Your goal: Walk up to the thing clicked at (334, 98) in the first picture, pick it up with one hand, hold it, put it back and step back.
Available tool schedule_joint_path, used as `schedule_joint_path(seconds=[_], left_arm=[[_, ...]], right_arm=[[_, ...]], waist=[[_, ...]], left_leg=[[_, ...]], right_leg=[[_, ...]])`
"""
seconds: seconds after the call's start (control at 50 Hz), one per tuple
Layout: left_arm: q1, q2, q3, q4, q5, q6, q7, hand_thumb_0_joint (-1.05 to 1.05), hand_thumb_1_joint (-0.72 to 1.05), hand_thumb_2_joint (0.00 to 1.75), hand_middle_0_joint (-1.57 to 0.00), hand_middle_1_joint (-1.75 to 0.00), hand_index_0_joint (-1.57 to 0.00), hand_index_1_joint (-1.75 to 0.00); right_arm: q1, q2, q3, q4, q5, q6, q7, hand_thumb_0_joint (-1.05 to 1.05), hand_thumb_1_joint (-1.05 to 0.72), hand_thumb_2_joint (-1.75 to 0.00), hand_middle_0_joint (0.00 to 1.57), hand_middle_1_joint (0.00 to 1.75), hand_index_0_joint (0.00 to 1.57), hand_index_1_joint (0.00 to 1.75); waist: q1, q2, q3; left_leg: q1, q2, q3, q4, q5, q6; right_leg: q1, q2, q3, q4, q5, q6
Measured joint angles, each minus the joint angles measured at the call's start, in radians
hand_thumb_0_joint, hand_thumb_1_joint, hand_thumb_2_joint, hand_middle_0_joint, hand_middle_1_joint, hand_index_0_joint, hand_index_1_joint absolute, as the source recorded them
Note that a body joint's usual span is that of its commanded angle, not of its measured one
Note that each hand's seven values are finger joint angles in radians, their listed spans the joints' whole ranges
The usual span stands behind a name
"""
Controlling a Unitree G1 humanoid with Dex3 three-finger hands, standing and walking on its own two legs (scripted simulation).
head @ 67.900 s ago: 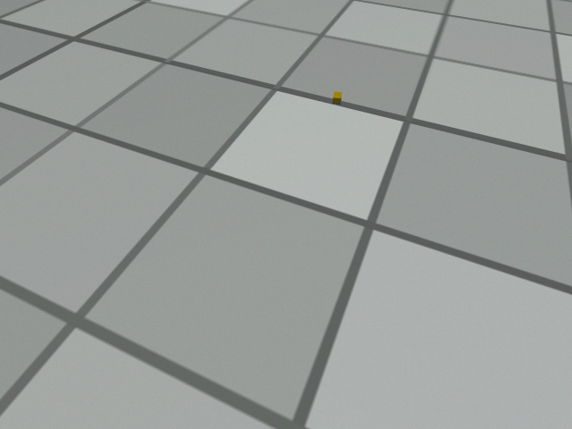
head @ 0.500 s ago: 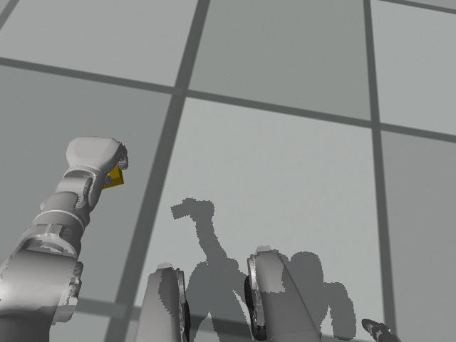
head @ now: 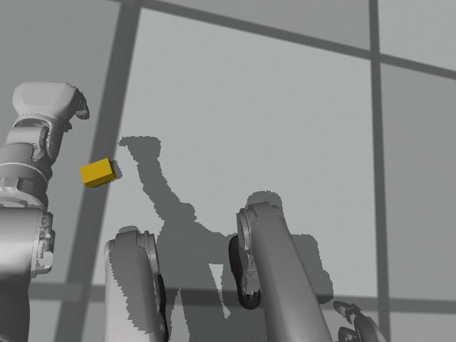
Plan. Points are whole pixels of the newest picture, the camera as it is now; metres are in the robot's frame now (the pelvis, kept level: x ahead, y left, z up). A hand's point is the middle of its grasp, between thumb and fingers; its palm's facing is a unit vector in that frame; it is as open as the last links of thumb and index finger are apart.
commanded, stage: crouch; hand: left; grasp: from above
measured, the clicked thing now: (98, 172) +0.47 +0.22 -0.42
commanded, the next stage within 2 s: go down in 1.26 s
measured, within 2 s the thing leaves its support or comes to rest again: rests again in 0.14 s
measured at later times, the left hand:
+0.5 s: hand (72, 126) +0.53 +0.22 -0.22, palm faces -0.46 +0.02 -0.89, open 4.7 cm
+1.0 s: hand (74, 126) +0.55 +0.22 -0.26, palm faces -0.45 +0.03 -0.89, open 4.9 cm
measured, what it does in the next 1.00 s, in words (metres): lowers itself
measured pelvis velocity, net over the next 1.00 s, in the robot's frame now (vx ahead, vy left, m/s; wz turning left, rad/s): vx -0.02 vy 0.00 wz -0.08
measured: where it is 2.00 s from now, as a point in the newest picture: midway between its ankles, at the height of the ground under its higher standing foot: (202, 302)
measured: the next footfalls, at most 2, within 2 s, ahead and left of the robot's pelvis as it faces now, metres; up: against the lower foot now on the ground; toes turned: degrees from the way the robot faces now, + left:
none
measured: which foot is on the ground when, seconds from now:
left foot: down 0.00-1.00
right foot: down 0.00-1.00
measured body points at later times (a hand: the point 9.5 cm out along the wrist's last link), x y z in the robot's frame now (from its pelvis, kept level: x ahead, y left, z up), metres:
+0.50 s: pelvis -0.01 +0.00 -0.07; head +0.25 +0.05 +0.29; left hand +0.55 +0.21 -0.17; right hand -0.01 -0.28 -0.17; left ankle +0.06 +0.11 -0.41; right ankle +0.10 -0.15 -0.41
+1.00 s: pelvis -0.02 +0.00 -0.11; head +0.26 +0.06 +0.24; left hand +0.57 +0.22 -0.21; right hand -0.03 -0.26 -0.18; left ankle +0.06 +0.11 -0.41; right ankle +0.10 -0.15 -0.41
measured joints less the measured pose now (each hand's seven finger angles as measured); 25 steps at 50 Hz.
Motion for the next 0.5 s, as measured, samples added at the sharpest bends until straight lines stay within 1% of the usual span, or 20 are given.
schedule_joint_path(seconds=[0.08,0.16,0.28,0.36,0.44,0.5], left_arm=[[-0.026,0.017,0.008,0.006,-0.003,-0.001,-0.002,0.0,0.77,0.0,-1.07,-0.17,-1.14,-0.1],[-0.054,0.039,0.014,0.012,0.002,-0.012,-0.014,0.0,0.76,0.0,-1.06,-0.16,-1.14,-0.09],[-0.106,0.081,0.023,0.068,0.019,-0.03,-0.016,0.0,0.76,0.0,-1.07,-0.17,-1.14,-0.09],[-0.131,0.114,0.025,0.1,0.028,-0.037,-0.021,0.0,0.77,0.0,-1.07,-0.17,-1.14,-0.09],[-0.151,0.143,0.027,0.133,0.026,-0.042,-0.02,0.0,0.78,0.0,-1.07,-0.17,-1.14,-0.1],[-0.162,0.164,0.028,0.146,0.032,-0.05,-0.022,0.0,0.78,0.0,-1.06,-0.18,-1.14,-0.1]], right_arm=[[-0.021,-0.007,0.002,-0.008,-0.011,-0.003,0.019,0.0,-0.92,-0.9,0.2,0.3,0.2,0.3],[-0.034,-0.012,0.008,-0.011,-0.021,-0.002,0.033,0.0,-0.92,-0.9,0.2,0.3,0.2,0.3],[-0.035,-0.023,0.024,-0.014,-0.032,0.004,0.046,0.0,-0.93,-0.9,0.2,0.3,0.2,0.3],[-0.028,-0.031,0.042,-0.02,-0.036,0.013,0.052,0.0,-0.93,-0.9,0.2,0.3,0.2,0.3],[-0.017,-0.035,0.066,-0.021,-0.041,0.019,0.054,0.0,-0.93,-0.9,0.2,0.3,0.2,0.3],[-0.009,-0.036,0.082,-0.019,-0.043,0.022,0.053,0.0,-0.92,-0.9,0.2,0.3,0.2,0.3]], waist=[[-0.003,-0.009,0.029],[-0.011,-0.018,0.052],[-0.038,-0.019,0.069],[-0.056,-0.018,0.085],[-0.072,-0.021,0.103],[-0.082,-0.023,0.11]], left_leg=[[-0.037,-0.004,-0.006,0.047,-0.009,-0.004],[-0.066,-0.003,-0.014,0.091,-0.016,-0.007],[-0.112,-0.004,-0.025,0.154,-0.022,-0.01],[-0.141,-0.004,-0.031,0.19,-0.021,-0.009],[-0.165,-0.004,-0.037,0.222,-0.017,-0.008],[-0.186,-0.004,-0.042,0.243,-0.013,-0.006]], right_leg=[[-0.038,-0.001,-0.002,0.048,-0.009,0.003],[-0.067,0.002,-0.006,0.088,-0.013,0.003],[-0.11,0.005,-0.012,0.143,-0.013,0.001],[-0.136,0.008,-0.015,0.171,-0.007,0.003],[-0.157,0.012,-0.018,0.195,0.001,0.005],[-0.175,0.014,-0.021,0.211,0.008,0.007]])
